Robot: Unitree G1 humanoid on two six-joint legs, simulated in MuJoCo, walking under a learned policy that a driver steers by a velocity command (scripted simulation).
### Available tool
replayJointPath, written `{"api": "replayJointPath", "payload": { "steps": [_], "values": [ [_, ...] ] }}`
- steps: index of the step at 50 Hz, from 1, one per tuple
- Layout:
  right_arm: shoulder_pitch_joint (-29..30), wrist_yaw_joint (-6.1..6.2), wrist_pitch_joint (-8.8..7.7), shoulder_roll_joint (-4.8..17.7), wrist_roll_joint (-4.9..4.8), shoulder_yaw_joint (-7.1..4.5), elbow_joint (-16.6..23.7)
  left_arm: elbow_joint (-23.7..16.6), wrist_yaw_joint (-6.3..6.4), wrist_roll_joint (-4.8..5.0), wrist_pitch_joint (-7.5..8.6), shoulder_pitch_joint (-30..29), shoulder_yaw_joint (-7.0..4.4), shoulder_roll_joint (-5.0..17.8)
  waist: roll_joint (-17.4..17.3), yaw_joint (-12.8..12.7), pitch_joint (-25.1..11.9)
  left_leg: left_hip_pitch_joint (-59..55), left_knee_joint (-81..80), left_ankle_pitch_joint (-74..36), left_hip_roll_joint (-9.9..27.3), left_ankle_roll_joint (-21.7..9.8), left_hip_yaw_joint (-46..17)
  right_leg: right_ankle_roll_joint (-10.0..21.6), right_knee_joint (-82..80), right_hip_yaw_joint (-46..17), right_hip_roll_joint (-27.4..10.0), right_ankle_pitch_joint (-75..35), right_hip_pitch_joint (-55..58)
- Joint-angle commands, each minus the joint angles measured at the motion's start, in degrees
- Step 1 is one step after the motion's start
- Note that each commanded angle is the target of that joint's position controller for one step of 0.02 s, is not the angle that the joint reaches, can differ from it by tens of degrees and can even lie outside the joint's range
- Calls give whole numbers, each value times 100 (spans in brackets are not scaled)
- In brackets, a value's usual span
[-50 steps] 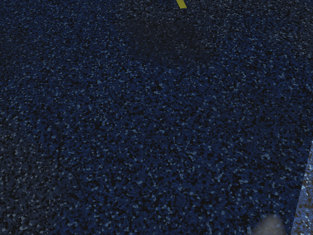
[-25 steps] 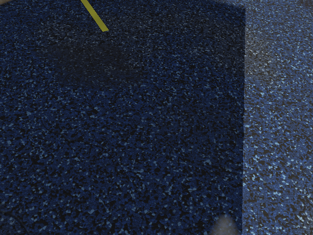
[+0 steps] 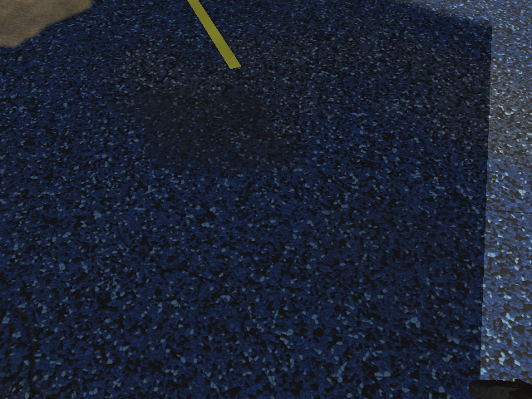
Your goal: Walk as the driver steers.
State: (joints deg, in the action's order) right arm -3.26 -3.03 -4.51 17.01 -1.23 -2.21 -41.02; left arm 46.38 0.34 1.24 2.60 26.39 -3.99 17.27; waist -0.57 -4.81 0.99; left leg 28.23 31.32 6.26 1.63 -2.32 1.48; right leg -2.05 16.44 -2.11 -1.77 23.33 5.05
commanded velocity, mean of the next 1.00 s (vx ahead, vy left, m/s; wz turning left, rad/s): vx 0.14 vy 0.00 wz -0.01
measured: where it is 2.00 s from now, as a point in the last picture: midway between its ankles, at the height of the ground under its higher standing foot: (286, 339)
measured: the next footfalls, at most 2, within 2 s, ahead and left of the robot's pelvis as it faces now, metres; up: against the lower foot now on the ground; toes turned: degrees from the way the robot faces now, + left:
left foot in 0.02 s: +0.17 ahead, +0.12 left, +0.00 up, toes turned +1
right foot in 0.48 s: +0.33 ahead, -0.10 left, +0.00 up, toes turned +1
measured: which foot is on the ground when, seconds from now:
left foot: up 0.00-0.00, down 0.02-1.00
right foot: down 0.00-0.02, up 0.04-0.46, down 0.48-1.00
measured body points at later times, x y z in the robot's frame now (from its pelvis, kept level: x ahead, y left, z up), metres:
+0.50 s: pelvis +0.19 +0.02 +0.01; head +0.21 +0.01 +0.46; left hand +0.37 +0.27 -0.08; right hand +0.27 -0.26 -0.12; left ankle +0.12 +0.11 -0.73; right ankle +0.29 -0.10 -0.73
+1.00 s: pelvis +0.22 +0.01 +0.00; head +0.23 +0.01 +0.45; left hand +0.36 +0.27 -0.12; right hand +0.26 -0.26 -0.14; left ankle +0.13 +0.12 -0.73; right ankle +0.29 -0.10 -0.73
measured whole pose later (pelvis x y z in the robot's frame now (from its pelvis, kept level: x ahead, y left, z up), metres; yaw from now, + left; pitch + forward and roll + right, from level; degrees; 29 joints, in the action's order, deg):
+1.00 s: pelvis +0.22 +0.01 +0.00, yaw +1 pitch -1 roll +0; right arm -14.3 1.5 1.1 14.4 0.3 -0.9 -57.5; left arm 51.5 1.1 -0.2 -0.4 5.4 -3.1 13.5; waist 0.1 1.2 2.2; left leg 3.9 28.9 23.9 0.2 -0.3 0.4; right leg 0.8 30.7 0.6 0.7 10.5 -19.1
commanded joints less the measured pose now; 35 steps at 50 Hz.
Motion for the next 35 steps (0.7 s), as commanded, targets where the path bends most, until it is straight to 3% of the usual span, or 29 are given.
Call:
{"api": "replayJointPath", "payload": {
  "steps": [1, 2, 3, 4, 5, 6, 7, 9, 12, 15, 19, 22, 23, 24, 25, 26, 27, 28, 30, 32, 35],
  "values": [
    [-1823, 134, -30, 1141, 19, -437, -146, -434, 50, -113, 51, -349, -73, 623, 210, 1310, -968, -3192, 24, 273, 316, -484, -421, 620, 2383, -7, -621, -3086, -1901],
    [-2321, 129, -12, 1798, 162, -543, -242, -657, 58, -67, 134, 237, 111, -32, -1670, 1050, -1790, -4713, -909, 2048, 1830, -1395, -3416, 177, 4742, 194, 370, -225, -3790],
    [-2205, 92, -49, 1309, 68, -402, -211, -585, 53, 35, 243, 38, 28, 406, -1559, 1129, -1767, -4499, -1854, 3149, 1982, -1484, -4729, 198, 5590, -576, 375, 852, -4413],
    [-1746, 108, -61, 1052, 62, -306, -170, -684, 6, 183, 285, -417, -75, 757, -1168, 1029, -922, -3883, -1856, 3185, 1937, -1254, -3978, 315, 5872, -483, 17, 494, -4914],
    [-1367, 122, -55, 905, 111, -258, -86, -733, 12, 149, 301, -762, -56, 755, -624, 895, -464, -3157, -1806, 2139, 1730, -1126, -3222, 382, 5711, -310, -241, 47, -4772],
    [-1052, 116, -51, 764, 179, -218, -52, -718, 31, 29, 291, -895, -62, 679, -341, 721, -188, -2509, -1801, 954, 1485, -1062, -2573, 365, 5374, -252, -408, -296, -4526],
    [-840, 117, -72, 627, 247, -173, -16, -651, 36, -30, 230, -788, -84, 629, -426, 518, -165, -2089, -1839, -157, 1282, -1002, -2048, 346, 5130, -279, -548, -494, -4106],
    [-749, 121, -138, 589, 234, -170, -76, -504, 51, -82, 91, -496, -66, 451, -440, 321, -304, -1694, -1888, -1926, 1155, -1114, -1384, 203, 4882, -162, -510, -552, -3544],
    [-701, 182, -151, 658, 190, -184, -236, -598, 106, -176, -6, -760, -22, 299, -313, 249, -236, -1542, -1931, -3139, 1045, -1185, -736, -8, 4062, -70, -459, -1063, -3527],
    [-755, 260, -37, 673, 188, -169, -345, -682, 66, -166, 9, -1278, 66, 105, -326, 429, -278, -1607, -1875, -3107, 784, -990, -274, -16, 2768, 35, -376, -2017, -3203],
    [-1052, 273, 102, 778, 154, -173, -588, -810, 5, -133, 22, -1810, 39, 235, -305, 671, -308, -2059, -1671, -2678, 948, -973, -438, 33, 1870, 16, -204, -2320, -2967],
    [-944, 280, 208, 763, 69, -163, -683, -847, -20, -182, 42, -1839, -12, 345, -315, 550, -298, -2296, -1128, -2362, 989, -838, -625, 250, 1218, 67, -73, -2040, -2672],
    [-968, 292, 230, 658, 42, -127, -721, -777, -13, -219, 59, -1645, -41, 403, -216, 427, -371, -2240, -818, -2077, 812, -639, -606, 367, 680, 76, -46, -2671, -2185],
    [-1200, 302, 199, 505, 148, -73, -739, -744, 38, -262, 73, -1474, -113, 707, 108, 478, -632, -2013, -407, -1669, 485, -343, -466, 524, 700, -309, -429, -4556, -1433],
    [-1834, 279, 127, 313, 274, -9, -800, -780, 80, -296, 37, -1483, -141, 942, 704, 857, -1113, -1270, -23, -287, 101, -41, -312, 1042, 1180, -925, -1068, -5885, -308],
    [-1868, 298, 141, 156, 250, 60, -897, -718, 85, -268, -45, -1418, -36, 442, 997, 701, -1425, -1023, 256, 1051, -31, 199, -248, 1503, 1212, -1274, -1368, -5676, -71],
    [-1587, 306, 218, 246, 209, 51, -843, -685, 58, -204, -103, -1513, 58, 133, 960, 646, -1318, -962, 215, 1637, -16, 288, -312, 1557, 1068, -1394, -1350, -4949, -283],
    [-1432, 332, 315, 272, 180, 42, -816, -669, 24, -191, -140, -1741, 78, 112, 862, 708, -1135, -1012, 2, 1620, 34, 304, -340, 1421, 958, -1346, -1209, -4148, -604],
    [-1370, 374, 508, 447, 206, 6, -869, -744, -52, -172, -150, -2248, 31, 295, 600, 815, -664, -1452, -636, 917, 48, 264, -339, 985, 945, -881, -738, -3146, -1432],
    [-1374, 408, 577, 683, 152, -54, -979, -680, -99, -169, -76, -2133, -8, 374, 256, 652, -554, -1499, -609, 518, 80, 139, -347, 726, 1168, -438, -365, -3358, -1471],
    [-1304, 426, 559, 520, 160, -17, -1054, -489, -56, -159, -31, -2099, -1, 283, 184, 629, -690, -1611, -611, -96, 142, 124, -379, 737, 1390, -341, -325, -3919, -1202]
  ]
}}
